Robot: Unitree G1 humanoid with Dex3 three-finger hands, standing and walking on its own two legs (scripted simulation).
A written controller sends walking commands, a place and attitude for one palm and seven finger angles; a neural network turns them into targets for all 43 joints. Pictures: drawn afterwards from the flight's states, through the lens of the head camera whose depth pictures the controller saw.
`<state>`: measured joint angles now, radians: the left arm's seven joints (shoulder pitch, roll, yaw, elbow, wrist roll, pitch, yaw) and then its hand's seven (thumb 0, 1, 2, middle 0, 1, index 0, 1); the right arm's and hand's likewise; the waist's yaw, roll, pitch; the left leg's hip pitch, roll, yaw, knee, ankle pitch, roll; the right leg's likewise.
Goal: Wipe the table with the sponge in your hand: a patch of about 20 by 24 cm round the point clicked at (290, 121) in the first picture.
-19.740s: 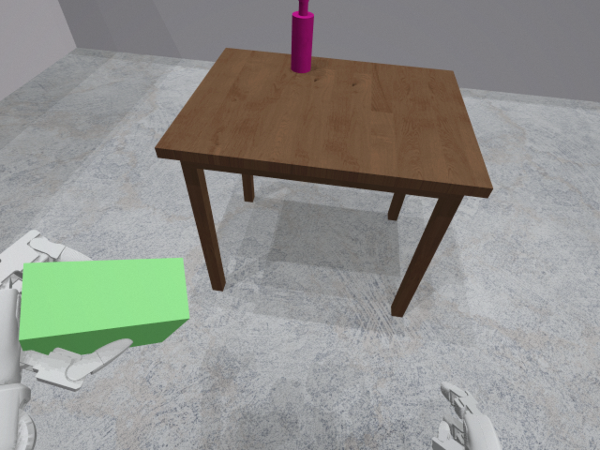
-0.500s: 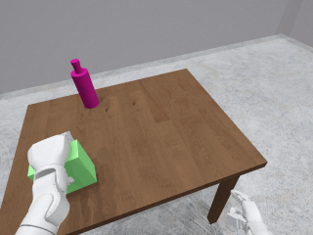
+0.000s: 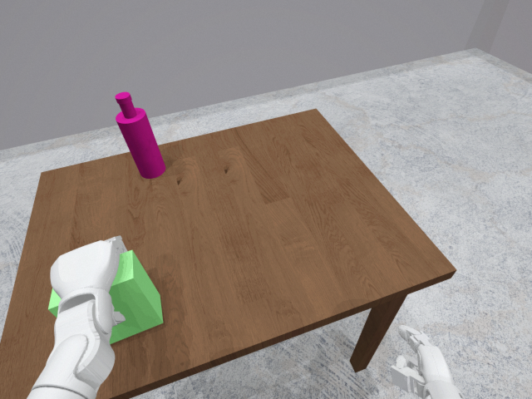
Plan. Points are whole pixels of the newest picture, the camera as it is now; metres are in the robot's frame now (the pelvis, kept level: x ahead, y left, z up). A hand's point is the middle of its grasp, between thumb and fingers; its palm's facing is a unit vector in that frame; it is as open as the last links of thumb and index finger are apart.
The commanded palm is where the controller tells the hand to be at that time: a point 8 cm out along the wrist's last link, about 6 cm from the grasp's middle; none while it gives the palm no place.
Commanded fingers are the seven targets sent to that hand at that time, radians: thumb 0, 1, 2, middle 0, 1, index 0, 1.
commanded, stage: lower the sponge onto the table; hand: left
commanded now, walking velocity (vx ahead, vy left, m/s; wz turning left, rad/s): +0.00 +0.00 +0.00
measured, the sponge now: (117, 308) +0.24 +0.30 -0.03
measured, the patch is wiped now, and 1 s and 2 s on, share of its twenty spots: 0.00 0.10 0.35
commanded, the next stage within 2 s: wipe forward along the first lane in 0.44 s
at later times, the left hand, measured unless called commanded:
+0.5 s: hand (111, 291) +0.25 +0.29 +0.02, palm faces -0.06 -0.09 -0.99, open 10.2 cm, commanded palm +0.22 +0.28 +0.07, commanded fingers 0.00 0.10 1.30 -1.20 -1.60 -1.20 -1.60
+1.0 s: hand (115, 274) +0.28 +0.30 +0.02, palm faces -0.10 -0.03 -0.99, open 10.2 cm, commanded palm +0.26 +0.30 +0.05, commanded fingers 0.00 0.10 1.30 -1.20 -1.60 -1.20 -1.60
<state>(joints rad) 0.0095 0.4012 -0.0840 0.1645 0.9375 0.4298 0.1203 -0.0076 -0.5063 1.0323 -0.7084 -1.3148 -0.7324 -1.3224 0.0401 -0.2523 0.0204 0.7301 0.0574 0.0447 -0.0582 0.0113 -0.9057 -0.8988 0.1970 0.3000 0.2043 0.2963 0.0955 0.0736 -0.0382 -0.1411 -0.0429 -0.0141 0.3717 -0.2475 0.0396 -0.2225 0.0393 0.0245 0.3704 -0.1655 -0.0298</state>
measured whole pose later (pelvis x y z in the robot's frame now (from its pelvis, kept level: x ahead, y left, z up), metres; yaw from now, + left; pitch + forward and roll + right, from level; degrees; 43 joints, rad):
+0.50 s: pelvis +0.00 +0.01 +0.00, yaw +1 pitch +2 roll +0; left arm -0.01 0.37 -0.13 0.20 0.98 0.40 0.15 -0.02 -0.51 1.03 -0.71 -1.32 -0.73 -1.32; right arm 0.03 -0.24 0.02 0.72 0.05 0.05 -0.06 0.01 -0.91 -0.90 0.20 0.30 0.20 0.30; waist 0.11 0.07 -0.06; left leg -0.18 -0.06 -0.02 0.41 -0.26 0.05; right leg -0.25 0.03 0.02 0.40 -0.18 -0.02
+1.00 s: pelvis -0.01 -0.02 -0.01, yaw +1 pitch +5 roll +0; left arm -0.22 0.43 -0.07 0.48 0.99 0.31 0.16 -0.01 -0.52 1.04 -0.72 -1.31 -0.74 -1.32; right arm 0.09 -0.27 0.01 0.74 0.07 0.05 -0.09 0.01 -0.91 -0.90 0.20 0.30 0.20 0.30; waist 0.08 0.05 -0.07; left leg -0.29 -0.04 -0.03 0.47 -0.26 0.02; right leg -0.37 0.04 0.00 0.46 -0.18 -0.05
